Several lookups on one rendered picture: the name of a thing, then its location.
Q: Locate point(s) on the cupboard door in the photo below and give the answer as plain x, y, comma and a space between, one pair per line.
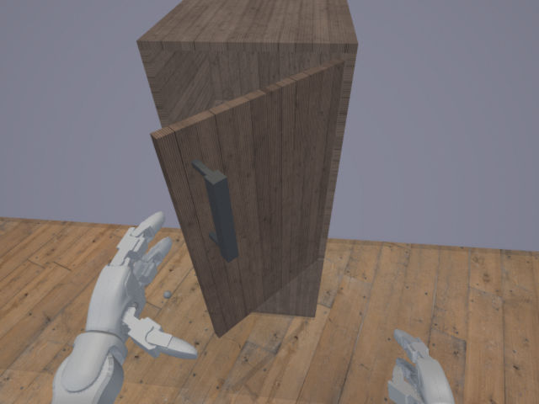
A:
275, 147

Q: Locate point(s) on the handle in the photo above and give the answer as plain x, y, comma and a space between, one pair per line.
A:
218, 193

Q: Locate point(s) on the left robot forearm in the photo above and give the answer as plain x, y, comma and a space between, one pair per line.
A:
92, 373

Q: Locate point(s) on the left robot hand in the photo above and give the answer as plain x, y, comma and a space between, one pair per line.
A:
121, 283

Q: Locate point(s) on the right robot hand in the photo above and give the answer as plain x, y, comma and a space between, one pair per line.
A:
427, 381

